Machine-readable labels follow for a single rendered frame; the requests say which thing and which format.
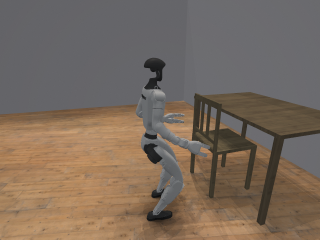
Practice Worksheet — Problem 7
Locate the right robot thigh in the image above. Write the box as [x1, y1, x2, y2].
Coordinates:
[147, 145, 184, 186]

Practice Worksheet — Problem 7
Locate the right robot forearm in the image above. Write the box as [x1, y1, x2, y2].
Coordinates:
[155, 122, 190, 149]

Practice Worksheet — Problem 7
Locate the left robot upper arm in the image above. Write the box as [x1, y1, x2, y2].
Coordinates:
[135, 86, 145, 118]

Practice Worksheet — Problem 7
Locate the robot right hand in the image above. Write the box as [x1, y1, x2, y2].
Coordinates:
[187, 140, 210, 157]

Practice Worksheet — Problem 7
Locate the robot head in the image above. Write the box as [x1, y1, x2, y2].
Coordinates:
[144, 58, 166, 90]

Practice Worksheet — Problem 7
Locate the right robot upper arm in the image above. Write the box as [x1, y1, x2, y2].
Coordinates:
[151, 90, 166, 132]

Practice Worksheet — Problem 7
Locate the table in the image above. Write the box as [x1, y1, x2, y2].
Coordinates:
[194, 92, 320, 226]

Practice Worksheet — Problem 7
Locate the chair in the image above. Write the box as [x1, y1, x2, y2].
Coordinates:
[190, 93, 257, 198]

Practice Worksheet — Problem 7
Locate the robot left hand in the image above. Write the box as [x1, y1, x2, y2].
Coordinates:
[164, 113, 185, 124]

